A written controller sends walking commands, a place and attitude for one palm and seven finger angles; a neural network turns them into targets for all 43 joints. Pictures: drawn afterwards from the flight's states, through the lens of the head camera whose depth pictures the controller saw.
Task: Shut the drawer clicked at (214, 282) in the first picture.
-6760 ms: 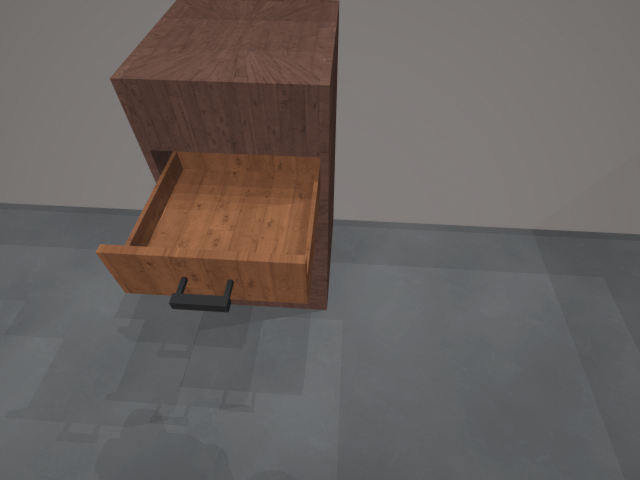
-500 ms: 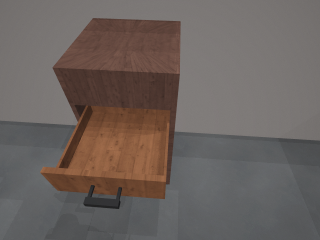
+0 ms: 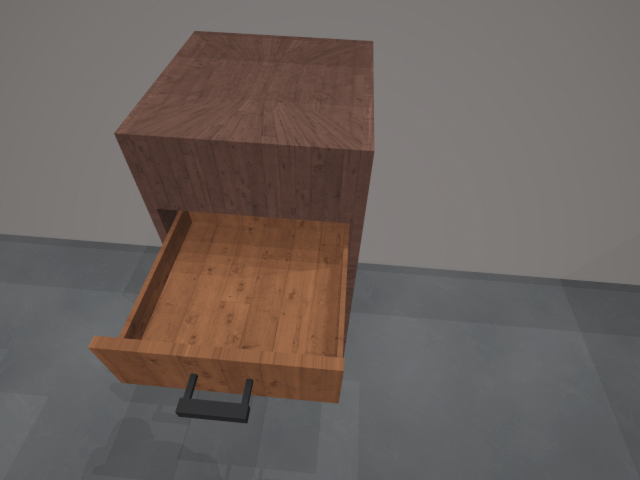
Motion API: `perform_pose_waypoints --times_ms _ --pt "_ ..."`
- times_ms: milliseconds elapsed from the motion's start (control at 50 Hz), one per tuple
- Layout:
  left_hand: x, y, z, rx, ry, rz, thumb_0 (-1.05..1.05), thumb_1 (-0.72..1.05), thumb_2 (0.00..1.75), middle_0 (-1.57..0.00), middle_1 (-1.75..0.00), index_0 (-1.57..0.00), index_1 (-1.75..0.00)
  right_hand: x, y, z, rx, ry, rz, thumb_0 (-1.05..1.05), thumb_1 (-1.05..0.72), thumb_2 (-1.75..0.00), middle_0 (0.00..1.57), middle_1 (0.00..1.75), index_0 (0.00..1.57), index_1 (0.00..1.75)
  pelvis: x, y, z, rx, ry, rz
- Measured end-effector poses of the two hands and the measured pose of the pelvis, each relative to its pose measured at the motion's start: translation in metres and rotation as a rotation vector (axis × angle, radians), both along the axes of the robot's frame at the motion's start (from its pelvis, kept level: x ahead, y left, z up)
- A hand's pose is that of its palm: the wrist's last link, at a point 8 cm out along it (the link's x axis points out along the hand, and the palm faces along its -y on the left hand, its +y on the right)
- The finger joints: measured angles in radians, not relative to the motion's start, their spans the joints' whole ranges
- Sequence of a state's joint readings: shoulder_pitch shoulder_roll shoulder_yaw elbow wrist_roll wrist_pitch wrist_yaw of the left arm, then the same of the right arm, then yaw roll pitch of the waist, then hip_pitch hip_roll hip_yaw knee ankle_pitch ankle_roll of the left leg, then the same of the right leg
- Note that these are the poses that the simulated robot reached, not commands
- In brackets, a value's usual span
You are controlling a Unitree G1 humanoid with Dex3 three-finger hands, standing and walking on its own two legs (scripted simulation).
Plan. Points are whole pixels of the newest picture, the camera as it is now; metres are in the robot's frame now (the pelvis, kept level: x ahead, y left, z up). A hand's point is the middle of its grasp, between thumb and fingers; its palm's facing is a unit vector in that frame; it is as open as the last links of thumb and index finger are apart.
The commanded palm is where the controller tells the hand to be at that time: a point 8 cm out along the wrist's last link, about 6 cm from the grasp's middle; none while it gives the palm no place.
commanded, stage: look again from close up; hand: left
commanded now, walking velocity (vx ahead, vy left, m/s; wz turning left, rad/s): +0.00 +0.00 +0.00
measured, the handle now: (217, 396) +0.27 +0.18 -0.15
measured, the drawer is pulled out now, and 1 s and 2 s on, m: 0.30 0.30 0.30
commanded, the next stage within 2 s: raise the hand and make a fist in 0.48 s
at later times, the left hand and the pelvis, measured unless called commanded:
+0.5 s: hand out of the picture -0.01 +0.16 -0.17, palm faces +0.01 -0.98 -0.18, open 7.4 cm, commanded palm none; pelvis +0.00 +0.00 +0.00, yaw +0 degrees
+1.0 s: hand out of the picture +0.12 +0.13 -0.07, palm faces -0.05 -1.00 +0.04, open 5.9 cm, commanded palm +0.09 +0.21 -0.07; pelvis -0.05 -0.02 -0.09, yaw +1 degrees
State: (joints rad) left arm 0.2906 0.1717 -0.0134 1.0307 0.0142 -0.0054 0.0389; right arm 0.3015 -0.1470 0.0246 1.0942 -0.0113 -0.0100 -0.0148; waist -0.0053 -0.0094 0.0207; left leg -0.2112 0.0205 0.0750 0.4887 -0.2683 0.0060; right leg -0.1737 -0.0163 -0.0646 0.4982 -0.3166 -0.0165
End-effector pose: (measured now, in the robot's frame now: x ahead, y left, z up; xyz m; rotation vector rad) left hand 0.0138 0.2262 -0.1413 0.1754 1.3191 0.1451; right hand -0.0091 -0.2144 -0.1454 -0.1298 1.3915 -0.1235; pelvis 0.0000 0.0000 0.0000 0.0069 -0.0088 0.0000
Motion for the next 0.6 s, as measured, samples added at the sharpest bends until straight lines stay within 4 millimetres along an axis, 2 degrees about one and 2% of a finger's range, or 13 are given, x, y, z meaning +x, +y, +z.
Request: perform_pose_waypoints --times_ms 180,300,420,600 --pt "-0.013 -0.007 -0.003 -0.026 0.039 0.010 0.00 0.91 0.90 -0.20 -0.30 -0.20 -0.30 0.019 -0.008 0.005 -0.029 -0.032 0.014 0.01 -0.91 -0.90 0.20 0.30 0.20 0.30 0.004 0.000 0.002 0.000 -0.003 -0.003" --pt "-0.019 -0.010 -0.003 -0.035 0.052 0.016 0.00 0.91 0.90 -0.20 -0.30 -0.20 -0.30 0.023 -0.010 0.007 -0.034 -0.041 0.019 0.01 -0.91 -0.90 0.20 0.30 0.20 0.30 0.004 0.000 0.003 0.000 -0.007 -0.003" --pt "-0.024 -0.012 -0.003 -0.034 0.059 0.020 0.00 0.91 0.90 -0.20 -0.30 -0.20 -0.30 0.018 -0.010 0.006 -0.029 -0.030 0.019 0.01 -0.92 -0.90 0.20 0.30 0.20 0.30 0.002 -0.001 0.003 0.000 -0.008 -0.001" --pt "-0.029 -0.014 -0.001 -0.022 0.065 0.018 0.00 0.91 0.90 -0.20 -0.30 -0.20 -0.30 0.001 -0.006 0.003 -0.007 0.010 0.011 0.01 -0.91 -0.90 0.20 0.30 0.20 0.30 -0.002 -0.004 0.003 -0.006 -0.002 0.000"
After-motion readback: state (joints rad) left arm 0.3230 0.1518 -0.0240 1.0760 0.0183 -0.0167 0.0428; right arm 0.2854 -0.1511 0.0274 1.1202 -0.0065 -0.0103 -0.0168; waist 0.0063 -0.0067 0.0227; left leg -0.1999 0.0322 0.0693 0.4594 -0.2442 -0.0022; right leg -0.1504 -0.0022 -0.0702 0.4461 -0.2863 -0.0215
